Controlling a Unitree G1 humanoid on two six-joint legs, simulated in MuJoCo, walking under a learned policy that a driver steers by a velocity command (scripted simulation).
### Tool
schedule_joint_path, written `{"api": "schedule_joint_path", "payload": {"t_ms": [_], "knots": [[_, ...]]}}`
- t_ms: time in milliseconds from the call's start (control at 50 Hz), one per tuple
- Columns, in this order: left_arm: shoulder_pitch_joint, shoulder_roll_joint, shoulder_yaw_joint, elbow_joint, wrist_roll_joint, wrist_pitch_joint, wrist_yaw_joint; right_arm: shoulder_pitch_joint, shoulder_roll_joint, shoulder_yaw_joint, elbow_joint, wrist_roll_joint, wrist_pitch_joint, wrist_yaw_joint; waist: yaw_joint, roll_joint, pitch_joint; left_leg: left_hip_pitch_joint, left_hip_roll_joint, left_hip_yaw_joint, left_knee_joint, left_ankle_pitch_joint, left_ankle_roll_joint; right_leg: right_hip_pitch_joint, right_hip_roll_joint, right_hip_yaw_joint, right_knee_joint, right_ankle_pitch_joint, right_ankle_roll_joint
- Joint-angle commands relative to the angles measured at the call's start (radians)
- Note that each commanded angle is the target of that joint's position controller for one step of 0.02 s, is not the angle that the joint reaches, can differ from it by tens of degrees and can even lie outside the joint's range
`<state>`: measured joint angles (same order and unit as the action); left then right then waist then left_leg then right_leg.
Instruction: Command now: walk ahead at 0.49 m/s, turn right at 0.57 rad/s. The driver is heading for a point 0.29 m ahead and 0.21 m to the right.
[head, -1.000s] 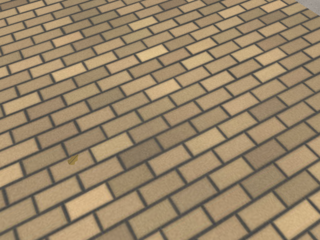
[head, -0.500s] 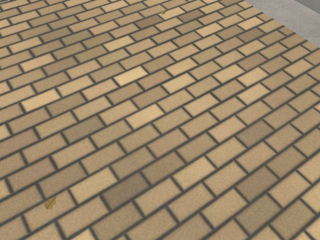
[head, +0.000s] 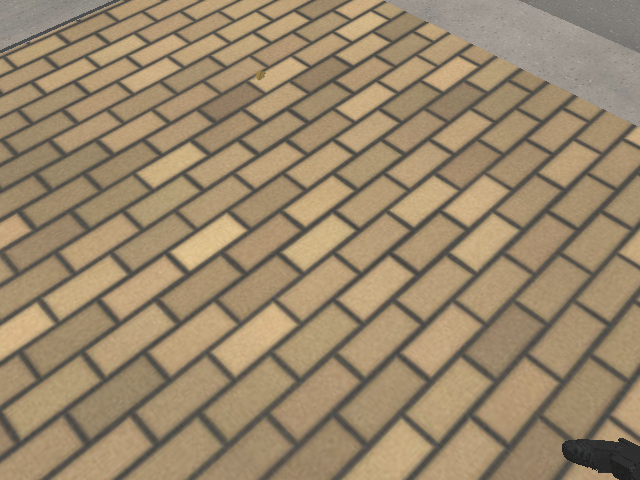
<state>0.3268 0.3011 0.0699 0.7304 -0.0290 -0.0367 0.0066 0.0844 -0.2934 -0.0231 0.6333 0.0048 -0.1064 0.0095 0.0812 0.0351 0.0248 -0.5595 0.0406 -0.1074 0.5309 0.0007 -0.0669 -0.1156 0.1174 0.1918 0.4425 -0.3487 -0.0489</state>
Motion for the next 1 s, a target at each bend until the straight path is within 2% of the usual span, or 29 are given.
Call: {"api": "schedule_joint_path", "payload": {"t_ms": [20, 40, 60, 80, 100, 120, 140, 200, 300, 400, 460, 500, 540, 560, 580, 600, 620, 640, 660, 680, 720, 780, 860, 900, 920, 940, 960, 980, 1000], "knots": [[-0.023, 0.131, 0.035, -0.058, 0.005, -0.003, 0.004, 0.081, -0.143, -0.064, -0.047, 0.008, -0.024, -0.002, -0.100, -0.150, -0.065, 0.285, -0.022, 0.034, -0.049, -0.067, 0.053, -0.102, -0.215, 0.211, 0.026, 0.177, -0.105], [-0.014, 0.077, 0.016, -0.065, 0.012, -0.007, -0.002, 0.183, -0.177, -0.079, -0.038, -0.006, -0.029, -0.008, -0.152, -0.112, -0.144, 0.460, 0.051, -0.021, -0.057, -0.109, 0.101, -0.149, -0.160, 0.162, 0.203, 0.162, -0.068], [0.077, -0.005, -0.009, -0.087, 0.012, -0.014, -0.006, 0.293, -0.256, -0.097, -0.031, -0.032, -0.026, -0.016, -0.148, 0.112, -0.300, 0.794, 0.281, -0.337, -0.096, -0.260, 0.216, -0.393, -0.036, 0.028, 0.542, -0.085, 0.000], [0.114, 0.030, -0.012, -0.110, -0.011, -0.021, -0.006, 0.356, -0.262, -0.105, 0.005, -0.021, -0.011, -0.003, -0.136, 0.337, -0.340, 0.874, 0.402, -0.721, -0.218, -0.552, 0.302, -0.621, -0.040, -0.030, 0.780, -0.259, 0.024], [0.062, 0.123, 0.011, -0.093, -0.017, -0.016, -0.002, 0.305, -0.177, -0.083, -0.016, -0.012, -0.008, -0.003, -0.159, 0.184, -0.216, 0.781, 0.366, -0.648, -0.252, -0.672, 0.271, -0.685, -0.096, -0.007, 0.878, -0.168, 0.034], [-0.022, 0.145, 0.019, -0.107, -0.007, -0.009, -0.001, 0.260, -0.143, -0.072, -0.019, -0.012, 0.000, -0.008, -0.164, 0.104, -0.121, 0.674, 0.327, -0.484, -0.249, -0.567, 0.237, -0.692, -0.127, -0.046, 0.893, -0.087, 0.039], [-0.060, 0.135, 0.020, -0.117, 0.005, -0.006, -0.001, 0.216, -0.119, -0.063, -0.018, -0.018, 0.004, -0.009, -0.149, 0.058, -0.065, 0.573, 0.280, -0.355, -0.259, -0.420, 0.226, -0.662, -0.156, -0.058, 0.857, -0.025, 0.043], [-0.060, 0.087, 0.021, -0.122, -0.002, 0.010, -0.012, 0.174, -0.083, -0.054, 0.005, -0.018, -0.002, -0.015, -0.110, 0.103, -0.012, 0.442, 0.211, -0.140, -0.327, -0.223, 0.221, -0.575, -0.206, -0.084, 0.768, 0.052, 0.050], [-0.139, 0.043, 0.009, -0.149, 0.009, 0.022, -0.019, 0.193, -0.128, -0.074, 0.055, -0.015, -0.007, -0.016, -0.114, 0.044, 0.010, 0.484, 0.237, 0.020, -0.375, -0.039, 0.255, -0.637, -0.223, -0.091, 0.581, 0.183, 0.072], [-0.276, 0.018, -0.004, -0.175, 0.007, 0.007, -0.050, 0.212, -0.163, -0.084, 0.094, -0.003, 0.011, -0.023, -0.159, 0.026, 0.047, 0.518, 0.218, 0.182, -0.379, 0.024, 0.221, -0.570, -0.208, -0.172, 0.316, 0.362, 0.053], [-0.328, 0.016, -0.004, -0.204, 0.013, -0.001, -0.065, 0.233, -0.182, -0.088, 0.125, 0.013, 0.031, -0.023, -0.156, 0.025, 0.064, 0.547, 0.224, 0.226, -0.309, 0.275, 0.204, -0.487, -0.168, -0.214, 0.197, 0.319, 0.022], [-0.271, 0.054, 0.016, -0.199, 0.025, -0.005, -0.069, 0.224, -0.213, -0.096, 0.131, 0.031, 0.040, -0.027, -0.107, 0.061, 0.001, 0.585, 0.224, 0.242, -0.183, 0.546, 0.182, -0.367, -0.110, -0.246, 0.151, 0.256, -0.015], [-0.046, 0.132, 0.058, -0.136, 0.031, -0.004, -0.054, 0.212, -0.194, -0.087, 0.131, 0.037, 0.043, -0.030, 0.022, 0.030, -0.125, 0.496, 0.159, 0.288, 0.120, 0.564, 0.122, -0.027, -0.058, -0.250, 0.019, 0.435, -0.072], [0.058, 0.211, 0.072, -0.118, 0.041, 0.006, -0.028, 0.234, -0.126, -0.061, 0.101, -0.009, 0.035, -0.028, 0.041, -0.122, -0.242, 0.245, 0.092, 0.290, 0.429, 0.054, 0.067, 0.278, -0.245, -0.032, 0.089, 0.855, -0.133], [-0.015, 0.267, 0.054, -0.155, 0.064, 0.004, -0.018, 0.385, -0.037, -0.021, 0.095, -0.033, 0.025, -0.010, -0.083, -0.304, -0.426, -0.024, -0.038, 0.162, 0.772, -0.750, 0.007, 0.522, -0.542, 0.382, 0.129, 1.217, -0.353], [0.009, 0.195, 0.041, -0.156, 0.051, 0.009, -0.024, 0.362, -0.138, -0.039, 0.140, -0.002, 0.025, -0.002, -0.001, -0.148, -0.550, -0.002, -0.015, 0.004, 0.842, -0.716, -0.002, 0.479, -0.545, 0.371, 0.069, 1.125, -0.390], [-0.032, 0.164, 0.033, -0.131, 0.039, 0.010, -0.032, 0.258, -0.159, -0.047, 0.111, 0.034, 0.032, 0.000, -0.007, -0.140, -0.394, -0.089, 0.021, 0.038, 0.820, -0.645, 0.004, 0.364, -0.476, 0.243, 0.018, 0.933, -0.350], [-0.104, 0.120, 0.021, -0.123, 0.020, 0.006, -0.033, 0.198, -0.147, -0.044, 0.106, 0.023, 0.040, -0.013, -0.032, -0.075, -0.256, -0.105, 0.059, 0.056, 0.732, -0.571, 0.007, 0.212, -0.406, 0.153, -0.022, 0.778, -0.278], [-0.160, 0.085, 0.007, -0.122, 0.019, 0.006, -0.030, 0.177, -0.143, -0.047, 0.114, 0.007, 0.055, -0.027, -0.060, -0.068, -0.182, -0.052, 0.078, 0.053, 0.664, -0.516, 0.001, 0.067, -0.370, 0.099, -0.061, 0.716, -0.240], [-0.200, 0.081, 0.003, -0.120, 0.031, 0.005, -0.030, 0.206, -0.136, -0.048, 0.124, 0.003, 0.074, -0.033, -0.100, -0.099, -0.150, 0.056, 0.080, 0.055, 0.621, -0.469, -0.007, -0.071, -0.341, 0.041, -0.099, 0.708, -0.222], [-0.238, 0.087, 0.007, -0.106, 0.053, -0.006, -0.029, 0.263, -0.098, -0.043, 0.144, -0.007, 0.092, -0.043, -0.139, -0.118, -0.150, 0.180, 0.062, 0.075, 0.526, -0.406, -0.021, -0.193, -0.314, -0.030, -0.133, 0.736, -0.223], [-0.248, 0.081, 0.006, -0.070, 0.054, -0.010, -0.018, 0.226, -0.063, -0.031, 0.143, -0.015, 0.098, -0.052, -0.128, -0.128, -0.162, 0.234, 0.059, 0.070, 0.333, -0.323, -0.020, -0.200, -0.300, -0.068, -0.140, 0.687, -0.213], [-0.229, 0.075, -0.002, -0.023, 0.054, 0.008, -0.010, 0.148, -0.080, -0.034, 0.136, -0.007, 0.111, -0.049, -0.093, -0.139, -0.127, 0.292, 0.048, 0.065, 0.168, -0.247, -0.002, -0.206, -0.304, -0.025, -0.171, 0.317, -0.191], [-0.246, 0.055, -0.013, -0.007, 0.044, 0.016, -0.012, 0.146, -0.069, -0.033, 0.140, -0.016, 0.109, -0.044, -0.114, -0.124, -0.091, 0.371, 0.030, 0.083, 0.020, -0.184, 0.021, -0.238, -0.278, -0.017, -0.152, 0.111, -0.149], [-0.226, 0.031, -0.023, 0.009, 0.042, 0.016, -0.013, 0.142, -0.069, -0.031, 0.141, -0.028, 0.107, -0.041, -0.119, -0.104, -0.071, 0.417, 0.033, 0.076, -0.070, -0.123, 0.036, -0.256, -0.247, -0.021, -0.134, 0.041, -0.105], [-0.185, 0.009, -0.032, 0.026, 0.050, 0.013, -0.014, 0.136, -0.102, -0.034, 0.130, -0.036, 0.102, -0.042, -0.103, -0.055, -0.061, 0.453, 0.096, 0.006, -0.118, -0.010, 0.057, -0.271, -0.206, -0.035, -0.093, -0.009, -0.053], [-0.110, 0.021, -0.024, 0.040, 0.053, 0.010, -0.015, 0.095, -0.177, -0.050, 0.124, -0.028, 0.102, -0.046, -0.031, 0.067, -0.037, 0.415, 0.135, -0.019, -0.100, -0.031, 0.095, -0.280, -0.135, -0.093, -0.070, -0.041, -0.015], [-0.135, 0.023, -0.025, 0.047, 0.053, 0.015, -0.009, 0.083, -0.134, -0.047, 0.138, -0.024, 0.101, -0.038, -0.047, 0.109, -0.038, 0.299, 0.104, -0.008, -0.129, -0.231, 0.108, -0.177, -0.110, -0.141, -0.049, 0.015, 0.012], [-0.173, 0.045, -0.020, 0.046, 0.049, 0.023, -0.003, 0.077, -0.087, -0.035, 0.139, -0.026, 0.095, -0.031, -0.066, 0.084, -0.020, 0.253, 0.078, 0.006, -0.149, -0.300, 0.093, -0.134, -0.115, -0.139, -0.028, 0.057, 0.015]]}}
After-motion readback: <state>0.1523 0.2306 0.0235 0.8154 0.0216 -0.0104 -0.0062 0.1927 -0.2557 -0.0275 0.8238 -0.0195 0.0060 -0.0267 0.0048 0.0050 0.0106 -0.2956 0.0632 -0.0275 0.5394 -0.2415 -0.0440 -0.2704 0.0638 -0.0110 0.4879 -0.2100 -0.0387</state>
